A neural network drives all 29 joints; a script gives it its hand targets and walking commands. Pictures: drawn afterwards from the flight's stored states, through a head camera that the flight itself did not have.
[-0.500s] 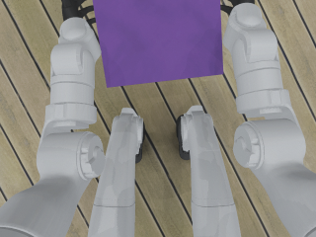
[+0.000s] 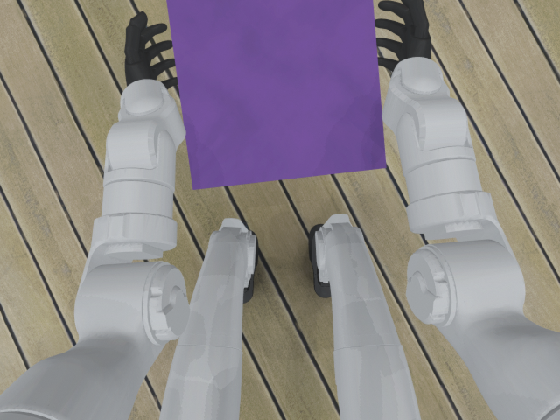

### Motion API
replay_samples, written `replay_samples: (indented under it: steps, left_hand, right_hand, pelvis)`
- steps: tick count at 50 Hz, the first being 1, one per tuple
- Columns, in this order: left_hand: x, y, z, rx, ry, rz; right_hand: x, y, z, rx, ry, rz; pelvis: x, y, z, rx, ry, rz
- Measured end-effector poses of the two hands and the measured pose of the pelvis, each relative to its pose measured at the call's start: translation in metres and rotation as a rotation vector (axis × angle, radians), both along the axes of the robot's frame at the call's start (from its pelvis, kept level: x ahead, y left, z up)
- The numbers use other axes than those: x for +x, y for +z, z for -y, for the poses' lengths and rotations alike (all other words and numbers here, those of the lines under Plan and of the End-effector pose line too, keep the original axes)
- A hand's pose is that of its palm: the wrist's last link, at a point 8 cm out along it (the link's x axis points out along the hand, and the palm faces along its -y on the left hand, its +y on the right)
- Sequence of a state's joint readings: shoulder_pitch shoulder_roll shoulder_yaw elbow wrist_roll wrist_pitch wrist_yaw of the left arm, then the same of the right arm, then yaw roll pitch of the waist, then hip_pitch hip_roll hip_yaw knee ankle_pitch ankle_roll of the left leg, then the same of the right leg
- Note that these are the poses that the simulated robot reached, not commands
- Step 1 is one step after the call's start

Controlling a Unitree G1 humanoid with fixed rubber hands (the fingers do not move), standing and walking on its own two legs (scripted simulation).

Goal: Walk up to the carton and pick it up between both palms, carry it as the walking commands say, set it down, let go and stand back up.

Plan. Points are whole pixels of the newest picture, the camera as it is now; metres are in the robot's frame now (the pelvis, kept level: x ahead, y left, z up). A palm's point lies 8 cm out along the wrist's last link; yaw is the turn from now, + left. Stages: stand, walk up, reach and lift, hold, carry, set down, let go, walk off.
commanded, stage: reach and lift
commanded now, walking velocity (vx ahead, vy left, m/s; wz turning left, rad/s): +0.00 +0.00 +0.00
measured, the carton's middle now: (277, 78) +0.51 +0.02 -0.12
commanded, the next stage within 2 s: none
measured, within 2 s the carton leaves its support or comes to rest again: neither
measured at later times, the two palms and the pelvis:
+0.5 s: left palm (116, 79) +0.45 +0.17 +0.03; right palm (440, 51) +0.47 -0.14 +0.03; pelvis +0.01 +0.00 +0.06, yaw +0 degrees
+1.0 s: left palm out of the picture +0.44 +0.17 +0.15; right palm out of the picture +0.46 -0.15 +0.16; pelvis +0.12 +0.00 +0.13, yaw -1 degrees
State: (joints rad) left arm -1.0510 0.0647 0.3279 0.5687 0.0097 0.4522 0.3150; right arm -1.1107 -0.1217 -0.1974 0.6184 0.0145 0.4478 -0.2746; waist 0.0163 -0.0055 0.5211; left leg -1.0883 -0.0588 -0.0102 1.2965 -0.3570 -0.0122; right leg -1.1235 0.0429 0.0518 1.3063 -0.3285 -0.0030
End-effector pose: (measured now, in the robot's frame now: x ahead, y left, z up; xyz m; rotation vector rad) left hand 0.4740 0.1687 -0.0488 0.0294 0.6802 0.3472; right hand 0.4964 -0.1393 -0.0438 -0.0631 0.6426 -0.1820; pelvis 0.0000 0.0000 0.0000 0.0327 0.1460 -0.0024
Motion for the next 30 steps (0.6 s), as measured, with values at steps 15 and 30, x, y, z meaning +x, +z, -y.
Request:
replay_samples:
  steps: [15,30]
  left_hand:
    - [-0.013,0.042,0.000,-0.004,0.005,0.000]
    - [-0.027,0.096,0.000,-0.023,0.001,-0.021]
  right_hand:
    - [-0.012,0.043,0.000,-0.004,0.005,-0.001]
    - [-0.029,0.096,0.001,0.011,-0.006,-0.027]
  pelvis:
    - [0.006,0.039,0.000,-0.005,-0.005,0.048]
    - [0.026,0.071,0.000,-0.010,-0.005,-0.009]
